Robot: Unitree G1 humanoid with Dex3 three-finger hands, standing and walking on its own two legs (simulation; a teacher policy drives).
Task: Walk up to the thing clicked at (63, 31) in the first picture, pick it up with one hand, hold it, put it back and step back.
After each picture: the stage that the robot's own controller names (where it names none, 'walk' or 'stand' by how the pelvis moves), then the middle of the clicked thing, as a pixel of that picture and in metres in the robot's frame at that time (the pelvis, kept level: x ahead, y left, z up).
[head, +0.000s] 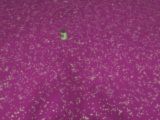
stand; (63, 34) +1.59 +0.27 -0.72
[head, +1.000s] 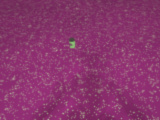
walk; (72, 42) +1.49 +0.26 -0.72
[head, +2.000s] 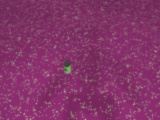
walk; (67, 67) +1.01 +0.24 -0.72
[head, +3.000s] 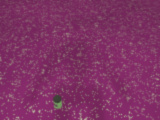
walk; (57, 101) +0.65 +0.19 -0.70
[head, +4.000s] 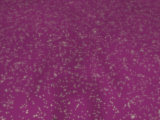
stand; out of the picture +0.43 +0.19 -0.70
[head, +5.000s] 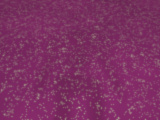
stand; out of the picture +0.39 +0.20 -0.72
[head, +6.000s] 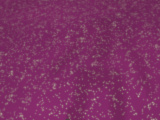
stand; out of the picture +0.40 +0.20 -0.70
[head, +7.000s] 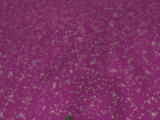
stand; out of the picture +0.43 +0.20 -0.67
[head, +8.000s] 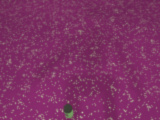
walk; (68, 111) +0.50 +0.15 -0.66
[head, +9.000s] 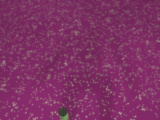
stand; (63, 114) +0.47 +0.17 -0.68
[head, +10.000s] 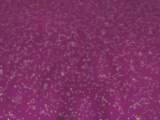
stand; out of the picture +0.47 +0.17 -0.71
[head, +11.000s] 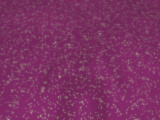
stand; out of the picture +0.44 +0.19 -0.73
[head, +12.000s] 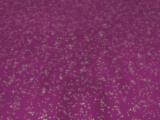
stand; out of the picture +0.43 +0.19 -0.73
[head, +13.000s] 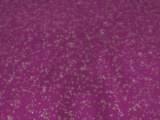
go down; out of the picture +0.43 +0.18 -0.72
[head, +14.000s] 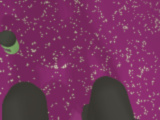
go down; (9, 42) +0.52 +0.24 -0.30
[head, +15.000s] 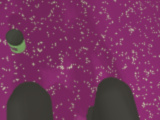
approach; (16, 41) +0.51 +0.23 -0.29
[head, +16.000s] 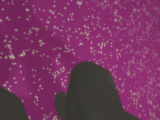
close in; out of the picture +0.49 +0.28 -0.23
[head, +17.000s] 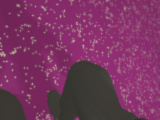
close; out of the picture +0.48 +0.30 -0.24
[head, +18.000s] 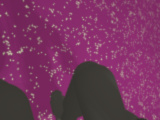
lift; out of the picture +0.46 +0.26 -0.24
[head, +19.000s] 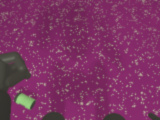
lift; (25, 100) +0.40 +0.35 -0.54
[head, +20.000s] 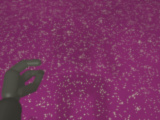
go down; out of the picture +0.37 +0.34 -0.69
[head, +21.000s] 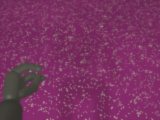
hold; out of the picture +0.37 +0.34 -0.70
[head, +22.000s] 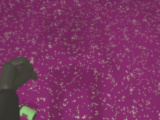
crouch; (27, 112) +0.39 +0.34 -0.64
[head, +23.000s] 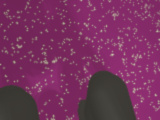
lower; out of the picture +0.43 +0.38 -0.29
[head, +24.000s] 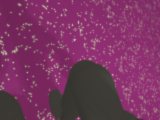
lower; out of the picture +0.38 +0.42 -0.26
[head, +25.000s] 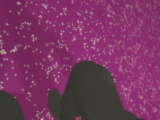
lower; out of the picture +0.38 +0.42 -0.26
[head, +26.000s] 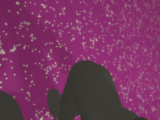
lower; out of the picture +0.39 +0.42 -0.27
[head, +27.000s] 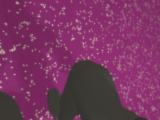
lower; out of the picture +0.40 +0.42 -0.27
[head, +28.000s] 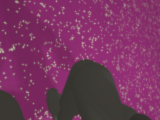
open; out of the picture +0.41 +0.41 -0.27
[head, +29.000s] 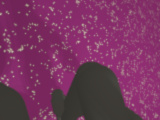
stand; out of the picture +0.42 +0.41 -0.27
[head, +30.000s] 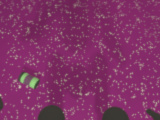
walk; (29, 80) +0.47 +0.32 -0.52
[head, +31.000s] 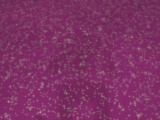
stand; out of the picture +0.43 +0.30 -0.69
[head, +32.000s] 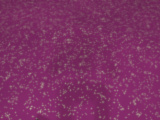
stand; out of the picture +0.44 +0.31 -0.69
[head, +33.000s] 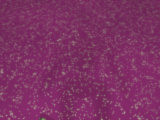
stand; out of the picture +0.45 +0.29 -0.72
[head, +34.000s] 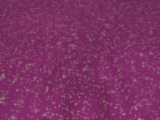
stand; out of the picture +0.45 +0.30 -0.75
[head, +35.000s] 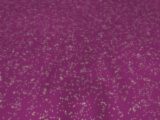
stand; out of the picture +0.45 +0.31 -0.75
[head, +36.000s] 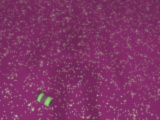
walk; (44, 99) +0.52 +0.25 -0.72
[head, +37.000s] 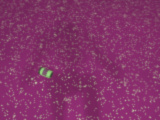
walk; (45, 72) +0.79 +0.33 -0.73
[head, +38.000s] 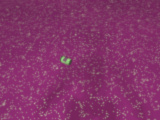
stand; (65, 60) +1.14 +0.29 -0.73
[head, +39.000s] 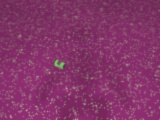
stand; (59, 64) +1.09 +0.26 -0.74
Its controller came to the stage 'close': yes
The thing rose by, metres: 0.15
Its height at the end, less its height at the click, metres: -0.02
